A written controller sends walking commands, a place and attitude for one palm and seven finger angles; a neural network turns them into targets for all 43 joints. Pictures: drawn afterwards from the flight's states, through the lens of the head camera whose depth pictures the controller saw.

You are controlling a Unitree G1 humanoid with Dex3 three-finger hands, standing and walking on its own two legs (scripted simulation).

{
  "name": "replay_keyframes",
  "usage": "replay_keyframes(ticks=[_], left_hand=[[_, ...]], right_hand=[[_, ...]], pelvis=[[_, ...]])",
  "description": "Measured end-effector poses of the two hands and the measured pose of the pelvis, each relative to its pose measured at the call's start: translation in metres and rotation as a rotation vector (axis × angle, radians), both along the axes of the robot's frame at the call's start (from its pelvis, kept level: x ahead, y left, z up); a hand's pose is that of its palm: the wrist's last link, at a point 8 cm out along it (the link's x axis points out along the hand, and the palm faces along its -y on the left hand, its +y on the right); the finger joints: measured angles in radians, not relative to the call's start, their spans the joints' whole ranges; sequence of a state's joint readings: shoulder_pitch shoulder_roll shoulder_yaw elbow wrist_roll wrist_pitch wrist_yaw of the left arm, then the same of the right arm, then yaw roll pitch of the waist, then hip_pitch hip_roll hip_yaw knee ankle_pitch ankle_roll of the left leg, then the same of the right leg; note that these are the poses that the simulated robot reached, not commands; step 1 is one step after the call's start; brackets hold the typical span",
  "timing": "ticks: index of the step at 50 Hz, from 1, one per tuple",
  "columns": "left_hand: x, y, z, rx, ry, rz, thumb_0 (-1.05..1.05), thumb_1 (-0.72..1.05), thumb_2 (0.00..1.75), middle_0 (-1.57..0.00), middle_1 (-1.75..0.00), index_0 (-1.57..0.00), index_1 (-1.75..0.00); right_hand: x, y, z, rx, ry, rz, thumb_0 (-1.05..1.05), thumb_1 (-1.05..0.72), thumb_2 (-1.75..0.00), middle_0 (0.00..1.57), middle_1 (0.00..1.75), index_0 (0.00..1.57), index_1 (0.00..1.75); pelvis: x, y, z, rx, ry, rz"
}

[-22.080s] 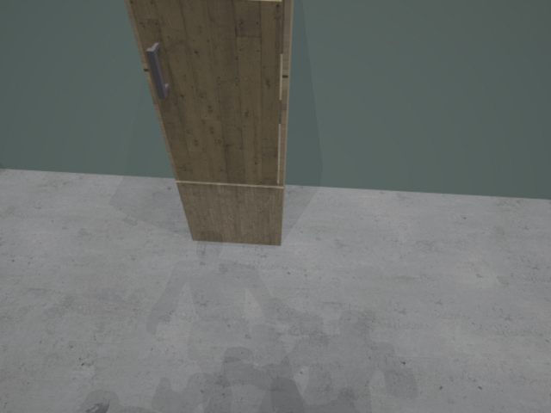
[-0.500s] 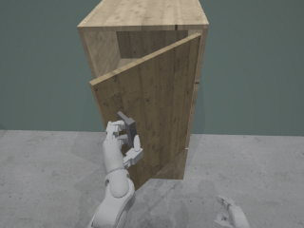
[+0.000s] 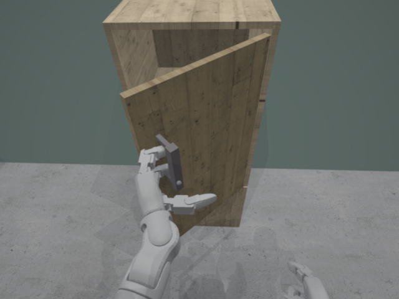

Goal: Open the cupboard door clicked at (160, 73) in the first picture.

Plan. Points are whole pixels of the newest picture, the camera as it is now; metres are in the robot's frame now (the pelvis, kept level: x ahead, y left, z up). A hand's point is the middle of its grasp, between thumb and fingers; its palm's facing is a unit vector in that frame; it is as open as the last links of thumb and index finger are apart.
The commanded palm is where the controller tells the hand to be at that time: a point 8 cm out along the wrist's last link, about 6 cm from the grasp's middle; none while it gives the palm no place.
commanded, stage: open thumb and fingers to let go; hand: left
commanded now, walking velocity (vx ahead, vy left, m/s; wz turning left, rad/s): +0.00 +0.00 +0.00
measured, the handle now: (169, 163) +0.37 +0.08 +0.09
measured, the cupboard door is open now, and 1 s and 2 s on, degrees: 43 44 44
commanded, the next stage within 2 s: slide the hand sideways off the handle in 0.26 s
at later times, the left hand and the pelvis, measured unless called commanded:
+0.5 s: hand (183, 195) +0.29 +0.05 +0.09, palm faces -0.02 -1.00 -0.05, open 16.4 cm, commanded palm +0.26 +0.08 +0.09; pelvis -0.01 +0.01 +0.00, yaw +0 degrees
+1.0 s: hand (163, 215) +0.25 +0.08 +0.09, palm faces -0.03 -1.00 +0.00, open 16.4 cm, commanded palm +0.22 +0.13 +0.09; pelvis +0.00 +0.01 +0.00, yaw -2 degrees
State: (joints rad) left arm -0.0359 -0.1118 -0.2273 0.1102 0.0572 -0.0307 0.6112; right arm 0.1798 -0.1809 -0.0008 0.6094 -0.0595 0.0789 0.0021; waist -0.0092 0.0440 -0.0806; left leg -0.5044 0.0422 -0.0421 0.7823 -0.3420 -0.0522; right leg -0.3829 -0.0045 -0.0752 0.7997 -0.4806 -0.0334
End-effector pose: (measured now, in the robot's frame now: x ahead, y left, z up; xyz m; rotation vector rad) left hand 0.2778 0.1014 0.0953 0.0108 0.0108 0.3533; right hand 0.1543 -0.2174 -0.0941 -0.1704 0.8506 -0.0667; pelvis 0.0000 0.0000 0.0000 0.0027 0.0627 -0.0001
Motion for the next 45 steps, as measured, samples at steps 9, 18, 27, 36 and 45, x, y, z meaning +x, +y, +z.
replay_keyframes(ticks=[9, 18, 27, 36, 45], left_hand=[[0.002, -0.001, 0.000, 0.006, 0.003, -0.022, -0.01, -0.48, 0.31, -0.25, -0.86, -0.25, -0.86], [0.001, -0.010, 0.001, 0.016, 0.012, -0.064, -0.01, -0.50, 0.30, -0.22, -0.49, -0.22, -0.50], [-0.011, 0.002, -0.002, 0.045, -0.045, -0.452, -0.01, -0.50, 0.30, -0.16, -0.34, -0.09, -0.33], [-0.017, -0.003, -0.002, -0.026, -0.045, -0.431, -0.01, -0.50, 0.30, -0.11, -0.29, -0.12, -0.30], [-0.033, 0.014, -0.002, -0.016, -0.037, -0.422, -0.01, -0.50, 0.30, -0.13, -0.30, -0.13, -0.29]], right_hand=[[0.002, 0.015, 0.002, 0.006, -0.009, 0.018, 0.01, -0.90, -0.89, 0.20, 0.30, 0.20, 0.30], [0.008, 0.027, 0.005, 0.029, -0.037, 0.040, 0.01, -0.90, -0.89, 0.20, 0.30, 0.20, 0.30], [-0.007, 0.018, 0.006, 0.029, -0.046, 0.011, 0.01, -0.90, -0.89, 0.20, 0.30, 0.20, 0.30], [-0.022, 0.006, 0.009, 0.018, -0.064, -0.028, 0.01, -0.90, -0.89, 0.20, 0.30, 0.20, 0.30], [-0.012, 0.002, 0.017, 0.014, -0.089, -0.035, 0.01, -0.90, -0.90, 0.20, 0.30, 0.20, 0.30]], pelvis=[[-0.004, 0.009, -0.001, -0.010, -0.002, -0.002], [-0.009, 0.012, -0.002, -0.014, -0.003, -0.005], [-0.012, 0.012, -0.001, -0.006, -0.010, -0.002], [-0.010, 0.012, 0.001, 0.002, -0.012, -0.025], [-0.001, 0.008, 0.002, 0.007, -0.010, -0.038]])
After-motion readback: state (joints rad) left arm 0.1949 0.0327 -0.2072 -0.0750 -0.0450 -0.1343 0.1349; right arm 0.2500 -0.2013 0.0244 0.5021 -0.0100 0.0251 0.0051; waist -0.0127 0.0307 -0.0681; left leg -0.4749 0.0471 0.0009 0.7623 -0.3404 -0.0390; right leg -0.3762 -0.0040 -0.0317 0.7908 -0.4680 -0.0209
